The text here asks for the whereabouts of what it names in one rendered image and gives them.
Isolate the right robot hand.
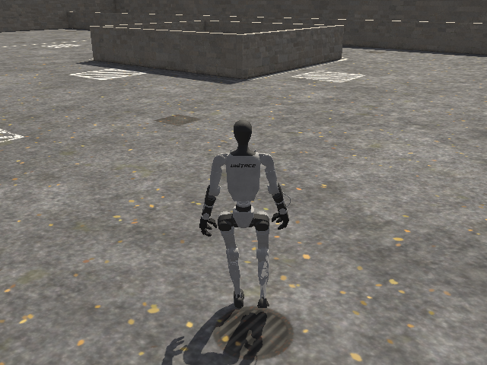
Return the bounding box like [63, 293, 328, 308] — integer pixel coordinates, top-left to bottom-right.
[272, 212, 289, 230]

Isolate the left robot upper arm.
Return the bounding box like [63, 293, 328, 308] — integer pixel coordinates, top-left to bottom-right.
[208, 153, 228, 196]

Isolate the robot left foot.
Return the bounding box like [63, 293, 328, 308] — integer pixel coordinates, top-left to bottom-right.
[234, 289, 244, 308]

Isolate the right robot upper arm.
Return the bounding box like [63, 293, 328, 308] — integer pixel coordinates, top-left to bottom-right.
[259, 153, 280, 195]

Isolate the robot right forearm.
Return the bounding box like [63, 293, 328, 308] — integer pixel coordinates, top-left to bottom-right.
[272, 183, 288, 214]

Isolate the left robot hand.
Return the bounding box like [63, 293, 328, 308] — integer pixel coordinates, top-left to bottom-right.
[199, 217, 217, 236]

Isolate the robot left forearm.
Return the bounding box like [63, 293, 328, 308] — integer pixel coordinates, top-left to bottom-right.
[201, 185, 216, 220]

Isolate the humanoid robot head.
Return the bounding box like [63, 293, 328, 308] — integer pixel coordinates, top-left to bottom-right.
[230, 120, 256, 156]

